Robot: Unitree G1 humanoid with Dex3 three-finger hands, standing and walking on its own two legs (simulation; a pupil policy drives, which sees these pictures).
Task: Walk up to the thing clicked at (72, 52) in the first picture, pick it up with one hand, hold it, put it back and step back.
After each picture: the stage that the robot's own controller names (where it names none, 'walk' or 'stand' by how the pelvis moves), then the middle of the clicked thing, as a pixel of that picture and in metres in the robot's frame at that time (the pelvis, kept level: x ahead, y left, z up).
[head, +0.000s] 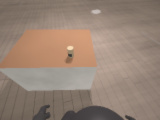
stand; (70, 52) +0.65 +0.21 -0.10
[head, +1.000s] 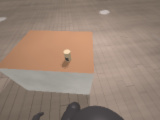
walk; (67, 55) +0.58 +0.25 -0.09
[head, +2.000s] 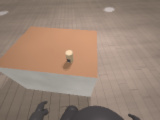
stand; (69, 56) +0.54 +0.19 -0.07
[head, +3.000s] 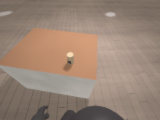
walk; (70, 58) +0.55 +0.19 -0.10
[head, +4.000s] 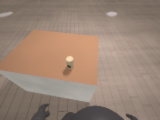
stand; (70, 62) +0.50 +0.18 -0.10
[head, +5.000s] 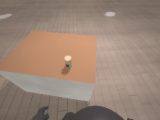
stand; (68, 61) +0.51 +0.20 -0.10
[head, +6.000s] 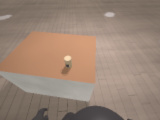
stand; (68, 62) +0.51 +0.21 -0.10
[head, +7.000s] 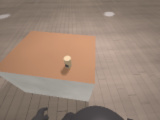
rise first; (67, 62) +0.51 +0.21 -0.10
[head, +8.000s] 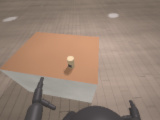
rise first; (71, 62) +0.51 +0.20 -0.10
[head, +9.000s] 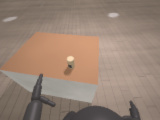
go down; (71, 62) +0.51 +0.20 -0.10
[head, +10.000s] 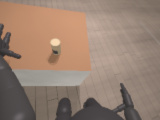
go down; (56, 47) +0.53 +0.19 -0.03
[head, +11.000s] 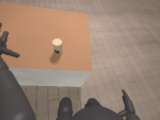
go down; (58, 47) +0.53 +0.20 -0.02
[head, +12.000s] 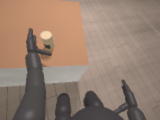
close in; (48, 41) +0.54 +0.21 +0.01
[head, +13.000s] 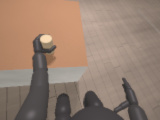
close; (48, 45) +0.51 +0.20 +0.02
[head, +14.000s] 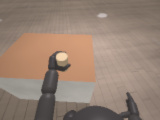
lift; (62, 62) +0.35 +0.17 +0.13
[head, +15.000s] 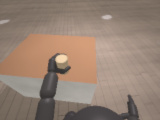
hold; (62, 65) +0.32 +0.17 +0.13
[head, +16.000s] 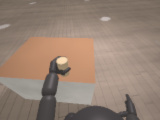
hold; (63, 67) +0.33 +0.17 +0.11
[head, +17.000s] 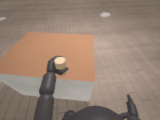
crouch; (61, 66) +0.34 +0.19 +0.09
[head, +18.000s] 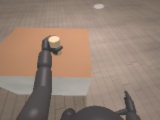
crouch; (55, 46) +0.47 +0.20 +0.13
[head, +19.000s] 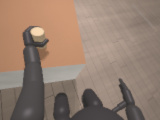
lower; (39, 38) +0.54 +0.22 +0.03
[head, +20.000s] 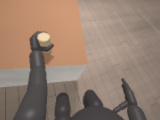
lower; (45, 43) +0.51 +0.21 +0.02
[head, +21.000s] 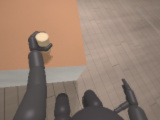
lower; (44, 43) +0.52 +0.21 +0.02
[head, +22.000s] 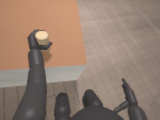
lower; (43, 41) +0.52 +0.21 +0.02
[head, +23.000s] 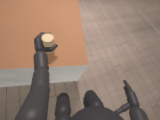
loosen; (49, 43) +0.51 +0.19 +0.02
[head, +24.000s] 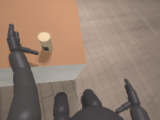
withdraw; (46, 42) +0.51 +0.20 +0.02
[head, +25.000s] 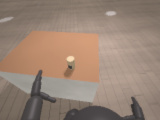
sink last; (71, 63) +0.48 +0.18 -0.04
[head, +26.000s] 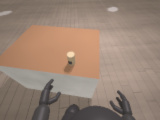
stand; (71, 58) +0.50 +0.18 -0.04
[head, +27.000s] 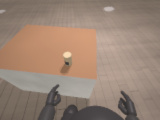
stand; (68, 59) +0.48 +0.19 -0.03
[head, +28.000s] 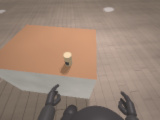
stand; (68, 59) +0.48 +0.19 -0.03
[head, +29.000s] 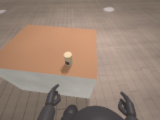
stand; (68, 59) +0.49 +0.19 -0.03
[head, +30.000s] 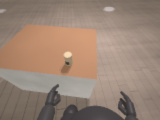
stand; (68, 59) +0.49 +0.19 -0.03
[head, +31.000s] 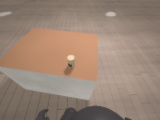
stand; (71, 61) +0.50 +0.17 -0.08
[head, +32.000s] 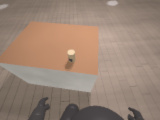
walk; (71, 56) +0.53 +0.17 -0.09
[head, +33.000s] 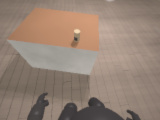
walk; (76, 35) +0.78 +0.14 -0.08
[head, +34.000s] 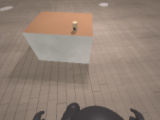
stand; (75, 26) +1.09 +0.25 -0.08
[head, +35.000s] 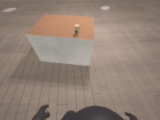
stand; (77, 29) +1.10 +0.20 -0.10
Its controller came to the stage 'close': yes
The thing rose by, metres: 0.23
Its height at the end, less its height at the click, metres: +0.00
